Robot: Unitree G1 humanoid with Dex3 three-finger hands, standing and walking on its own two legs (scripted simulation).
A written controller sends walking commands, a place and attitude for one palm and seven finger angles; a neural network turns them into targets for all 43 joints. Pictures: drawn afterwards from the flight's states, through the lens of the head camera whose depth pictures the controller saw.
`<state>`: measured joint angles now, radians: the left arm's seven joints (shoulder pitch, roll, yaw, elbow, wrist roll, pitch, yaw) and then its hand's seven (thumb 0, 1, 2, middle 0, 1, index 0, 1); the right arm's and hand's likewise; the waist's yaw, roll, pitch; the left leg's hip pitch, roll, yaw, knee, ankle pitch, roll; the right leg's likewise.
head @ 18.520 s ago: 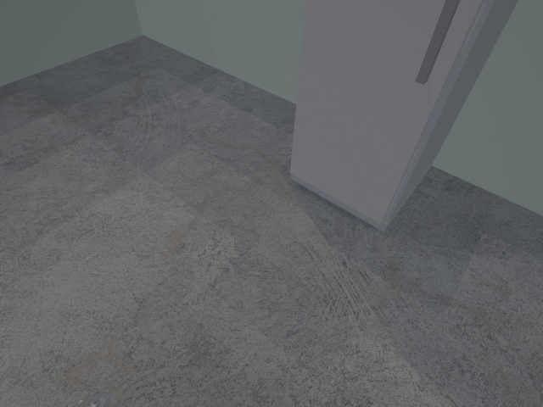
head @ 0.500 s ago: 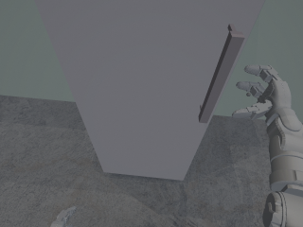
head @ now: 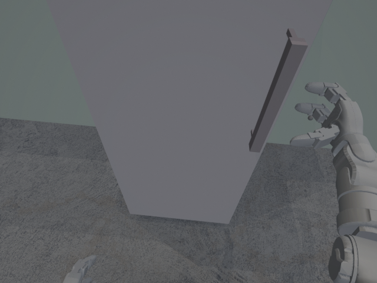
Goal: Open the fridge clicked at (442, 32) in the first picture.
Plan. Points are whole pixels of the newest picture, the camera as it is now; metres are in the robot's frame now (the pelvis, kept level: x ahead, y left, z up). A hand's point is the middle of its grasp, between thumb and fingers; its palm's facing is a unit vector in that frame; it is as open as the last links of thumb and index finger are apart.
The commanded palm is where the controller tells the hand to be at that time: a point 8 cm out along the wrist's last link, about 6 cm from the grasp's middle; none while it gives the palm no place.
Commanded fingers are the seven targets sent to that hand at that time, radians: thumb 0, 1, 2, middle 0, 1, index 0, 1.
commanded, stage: feel for the door with the fingertips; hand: right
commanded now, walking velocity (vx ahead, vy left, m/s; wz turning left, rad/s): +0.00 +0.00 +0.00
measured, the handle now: (269, 99) +0.48 -0.14 +0.15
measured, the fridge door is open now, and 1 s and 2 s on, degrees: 0 0 0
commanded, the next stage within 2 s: slide the fingers in behind the handle in 0.76 s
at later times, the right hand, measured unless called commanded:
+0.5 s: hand (285, 110) +0.43 -0.16 +0.16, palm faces +0.04 +1.00 -0.01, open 14.0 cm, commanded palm +0.41 -0.21 +0.16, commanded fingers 0.00 0.50 -0.30 0.30 1.20 0.30 1.20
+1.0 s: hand (289, 107) +0.44 -0.17 +0.17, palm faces +0.03 +1.00 -0.02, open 13.7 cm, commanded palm +0.42 -0.21 +0.16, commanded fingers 0.00 0.50 -0.30 0.30 1.20 0.30 1.20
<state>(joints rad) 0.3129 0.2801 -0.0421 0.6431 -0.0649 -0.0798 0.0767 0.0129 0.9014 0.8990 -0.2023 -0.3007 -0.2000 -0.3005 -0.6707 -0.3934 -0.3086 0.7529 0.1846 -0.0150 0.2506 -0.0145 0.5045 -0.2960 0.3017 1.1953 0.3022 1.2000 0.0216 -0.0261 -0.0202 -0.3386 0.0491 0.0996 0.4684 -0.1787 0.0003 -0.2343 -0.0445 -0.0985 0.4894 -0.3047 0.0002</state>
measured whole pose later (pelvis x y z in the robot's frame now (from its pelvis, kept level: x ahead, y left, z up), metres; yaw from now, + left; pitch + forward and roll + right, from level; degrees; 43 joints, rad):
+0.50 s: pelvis -0.01 +0.00 +0.00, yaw +1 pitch +3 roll +0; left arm 0.31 0.26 -0.04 0.66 -0.05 -0.09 0.06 0.01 0.90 0.90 -0.20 -0.30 -0.20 -0.30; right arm -0.72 -0.30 -0.27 0.76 0.14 -0.04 0.13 -0.02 0.50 -0.30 0.30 1.20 0.30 1.20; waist 0.03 -0.03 -0.02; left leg -0.35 0.04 0.08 0.47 -0.17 0.00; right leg -0.23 -0.05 -0.11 0.48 -0.30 0.00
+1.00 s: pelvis -0.02 +0.00 +0.00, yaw -1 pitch +4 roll +0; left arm 0.34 0.28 -0.03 0.69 -0.05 -0.12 0.06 0.01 0.90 0.90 -0.20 -0.30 -0.20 -0.30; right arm -0.88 -0.35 -0.26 1.00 0.14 -0.14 0.17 -0.01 0.50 -0.30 0.36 1.25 0.35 1.24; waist 0.04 -0.02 -0.02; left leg -0.42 0.06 0.11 0.51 -0.17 0.01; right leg -0.32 -0.04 -0.09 0.53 -0.29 0.00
